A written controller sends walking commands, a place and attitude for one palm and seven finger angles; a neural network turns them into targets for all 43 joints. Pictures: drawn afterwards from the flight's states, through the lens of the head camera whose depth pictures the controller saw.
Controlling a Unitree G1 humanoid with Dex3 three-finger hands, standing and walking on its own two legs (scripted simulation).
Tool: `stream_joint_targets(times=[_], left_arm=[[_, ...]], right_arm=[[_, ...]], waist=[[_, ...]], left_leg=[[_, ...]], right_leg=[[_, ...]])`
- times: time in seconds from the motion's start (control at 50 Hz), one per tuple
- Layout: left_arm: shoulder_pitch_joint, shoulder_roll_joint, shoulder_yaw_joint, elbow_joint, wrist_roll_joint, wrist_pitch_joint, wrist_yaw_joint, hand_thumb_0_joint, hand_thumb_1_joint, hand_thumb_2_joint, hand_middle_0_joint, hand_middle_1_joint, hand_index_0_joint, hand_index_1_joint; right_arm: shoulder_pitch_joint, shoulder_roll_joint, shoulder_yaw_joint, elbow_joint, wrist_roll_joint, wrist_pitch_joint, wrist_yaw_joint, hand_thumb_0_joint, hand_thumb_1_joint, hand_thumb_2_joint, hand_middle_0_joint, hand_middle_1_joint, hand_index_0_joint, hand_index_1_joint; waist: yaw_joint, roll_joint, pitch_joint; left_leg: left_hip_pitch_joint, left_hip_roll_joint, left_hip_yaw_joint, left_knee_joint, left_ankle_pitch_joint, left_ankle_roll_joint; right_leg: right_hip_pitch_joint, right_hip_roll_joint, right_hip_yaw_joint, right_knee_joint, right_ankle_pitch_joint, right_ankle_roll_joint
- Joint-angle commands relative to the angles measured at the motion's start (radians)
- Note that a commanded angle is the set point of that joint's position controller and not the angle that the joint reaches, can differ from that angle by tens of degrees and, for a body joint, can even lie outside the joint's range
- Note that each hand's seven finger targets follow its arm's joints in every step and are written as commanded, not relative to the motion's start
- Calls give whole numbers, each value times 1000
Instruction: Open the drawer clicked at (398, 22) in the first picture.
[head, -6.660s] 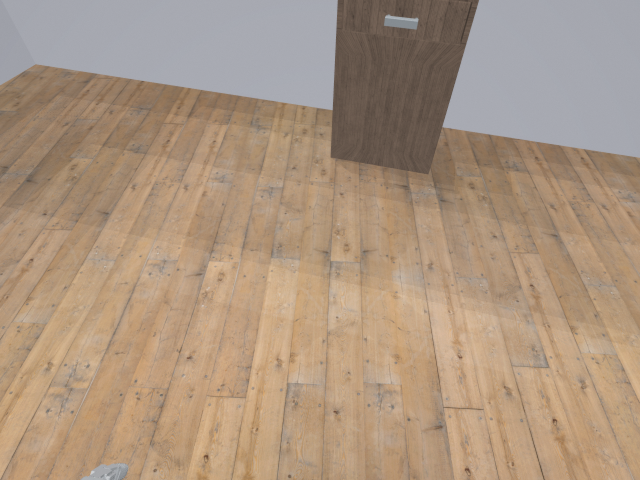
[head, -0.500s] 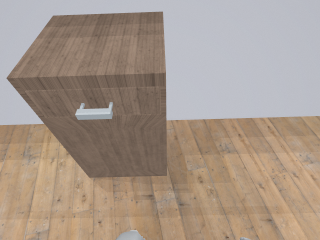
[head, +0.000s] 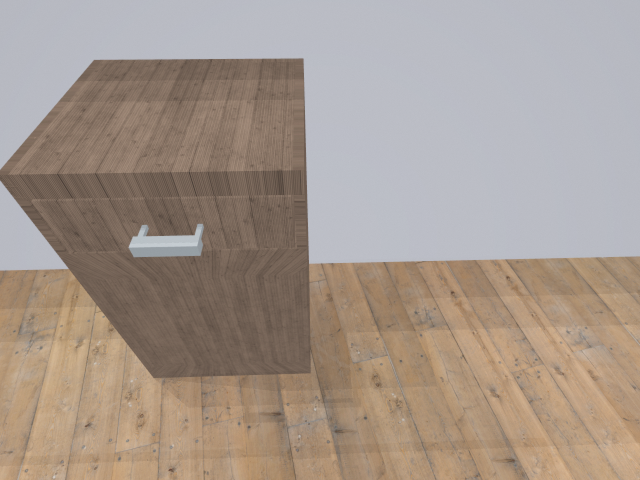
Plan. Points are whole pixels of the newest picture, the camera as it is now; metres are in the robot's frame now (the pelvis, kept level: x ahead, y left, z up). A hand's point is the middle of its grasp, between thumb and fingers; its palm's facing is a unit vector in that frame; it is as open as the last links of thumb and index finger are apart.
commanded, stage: come to a stop and stand still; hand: left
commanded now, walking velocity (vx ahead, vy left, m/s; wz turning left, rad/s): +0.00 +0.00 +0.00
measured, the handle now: (169, 237) +0.53 +0.31 -0.06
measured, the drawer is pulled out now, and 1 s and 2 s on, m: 0.00 0.00 0.00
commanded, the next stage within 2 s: look again from close up in 0.86 s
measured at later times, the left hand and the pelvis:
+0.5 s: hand out of the picture +0.04 +0.16 -0.17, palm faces +0.03 -0.98 -0.18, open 7.4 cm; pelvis +0.06 +0.00 +0.00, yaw -1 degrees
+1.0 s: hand out of the picture +0.06 +0.16 -0.17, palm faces +0.04 -0.98 -0.21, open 7.4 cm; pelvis +0.08 -0.01 +0.00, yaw +0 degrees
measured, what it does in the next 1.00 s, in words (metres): shifts its weight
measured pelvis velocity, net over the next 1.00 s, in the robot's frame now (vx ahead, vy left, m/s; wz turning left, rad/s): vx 0.08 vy -0.01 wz -0.01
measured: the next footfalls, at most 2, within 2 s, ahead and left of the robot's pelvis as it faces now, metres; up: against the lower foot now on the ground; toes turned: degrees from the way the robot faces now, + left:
none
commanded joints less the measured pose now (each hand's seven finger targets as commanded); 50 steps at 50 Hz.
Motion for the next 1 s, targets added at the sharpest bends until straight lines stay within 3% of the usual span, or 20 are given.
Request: stream_joint_targets(times=[0.0,0.1,0.46,0.62,0.88,0.98], left_arm=[[38,100,20,-19,1,-36,10,0,900,900,-200,-300,-200,-300],[56,85,15,19,1,-43,14,0,900,900,-200,-300,-200,-300],[84,86,19,51,7,-44,25,0,900,900,-200,-300,-200,-300],[72,94,21,47,7,-39,25,0,900,900,-200,-300,-200,-300],[83,102,23,49,4,-39,28,0,900,900,-200,-300,-200,-300],[83,95,23,52,4,-36,28,0,900,900,-200,-300,-200,-300]], right_arm=[[14,-70,-3,-27,2,-36,-9,0,-900,-900,200,300,200,300],[10,-68,0,4,7,-46,-16,0,-900,-900,200,300,200,300],[-61,-84,1,22,10,-47,-27,0,-900,-900,200,300,200,300],[-78,-90,2,22,10,-43,-30,0,-900,-900,200,300,200,300],[-76,-97,3,31,10,-41,-32,0,-900,-900,200,300,200,300],[-70,-91,5,40,10,-39,-33,0,-900,-900,200,300,200,300]], waist=[[16,-11,65],[20,-10,36],[23,-21,13],[24,-13,34],[27,-32,10],[27,-15,43]], left_leg=[[36,36,-52,-97,-33,47],[77,50,-44,-100,68,46],[172,58,-17,-69,256,45],[181,59,-17,-79,269,45],[208,58,-10,-77,295,43],[201,57,-17,-93,269,43]], right_leg=[[-78,-123,156,-218,-58,-12],[-20,-122,127,-188,120,-4],[57,-132,99,-154,463,18],[67,-130,91,-165,463,20],[104,-138,86,-168,546,25],[87,-133,85,-181,480,21]])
